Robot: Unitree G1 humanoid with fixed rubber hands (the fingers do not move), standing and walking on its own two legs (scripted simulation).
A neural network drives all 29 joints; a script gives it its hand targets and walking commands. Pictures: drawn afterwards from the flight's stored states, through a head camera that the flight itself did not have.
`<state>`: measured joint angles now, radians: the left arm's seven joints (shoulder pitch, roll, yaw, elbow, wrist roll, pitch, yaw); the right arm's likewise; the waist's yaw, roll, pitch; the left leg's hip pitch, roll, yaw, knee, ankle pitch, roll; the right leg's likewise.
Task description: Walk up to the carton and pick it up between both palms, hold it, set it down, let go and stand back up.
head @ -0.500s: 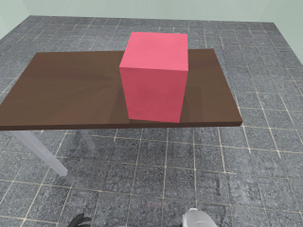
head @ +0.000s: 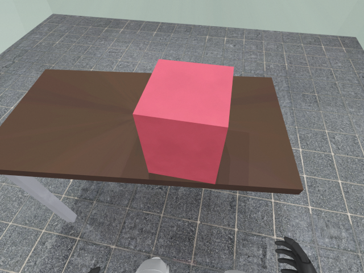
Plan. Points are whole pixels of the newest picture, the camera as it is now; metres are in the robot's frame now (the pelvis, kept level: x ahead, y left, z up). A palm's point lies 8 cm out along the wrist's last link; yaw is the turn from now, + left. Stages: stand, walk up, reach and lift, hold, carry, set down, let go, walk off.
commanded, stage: walk up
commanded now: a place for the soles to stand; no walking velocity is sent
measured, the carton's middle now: (187, 123) +0.48 +0.03 +0.02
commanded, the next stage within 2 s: none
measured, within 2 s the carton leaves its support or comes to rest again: neither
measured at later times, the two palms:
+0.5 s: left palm (92, 268) +0.14 +0.23 -0.07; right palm out of the picture +0.13 -0.27 -0.08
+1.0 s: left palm out of the picture +0.12 +0.33 -0.10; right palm out of the picture +0.09 -0.22 -0.10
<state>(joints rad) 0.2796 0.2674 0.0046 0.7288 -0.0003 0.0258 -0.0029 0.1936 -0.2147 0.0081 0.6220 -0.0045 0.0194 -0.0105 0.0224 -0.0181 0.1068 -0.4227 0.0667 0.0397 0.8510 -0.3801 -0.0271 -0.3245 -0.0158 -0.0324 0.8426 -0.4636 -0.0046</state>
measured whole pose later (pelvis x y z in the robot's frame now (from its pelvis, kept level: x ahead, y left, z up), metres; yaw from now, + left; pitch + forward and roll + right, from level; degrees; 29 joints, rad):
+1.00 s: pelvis +0.03 +0.06 +0.00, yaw -8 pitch -4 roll +0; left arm 0.35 0.28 0.06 0.70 0.02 0.04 0.04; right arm 0.24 -0.28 -0.04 0.70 -0.03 0.04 0.04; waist 0.02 -0.01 0.14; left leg -0.40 0.04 0.08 0.81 -0.34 0.02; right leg -0.33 -0.01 0.14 0.94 -0.57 0.02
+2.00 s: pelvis +0.05 +0.09 +0.03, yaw -3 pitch -2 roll -1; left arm 0.32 0.23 0.01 0.78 0.01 0.00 -0.01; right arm 0.29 -0.23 -0.01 0.77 0.00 0.01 0.01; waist 0.00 0.01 0.04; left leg -0.30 -0.03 0.02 0.59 -0.25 0.05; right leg -0.19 -0.05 -0.06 0.57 -0.33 0.04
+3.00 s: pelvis +0.08 +0.06 +0.02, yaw +6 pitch -3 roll -1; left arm 0.30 0.25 0.01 0.83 0.01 0.04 0.01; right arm 0.27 -0.22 -0.02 0.82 -0.01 0.02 -0.02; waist 0.01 0.00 0.08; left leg -0.31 -0.08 -0.15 0.68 -0.31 0.01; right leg -0.12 -0.08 -0.22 0.61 -0.44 0.01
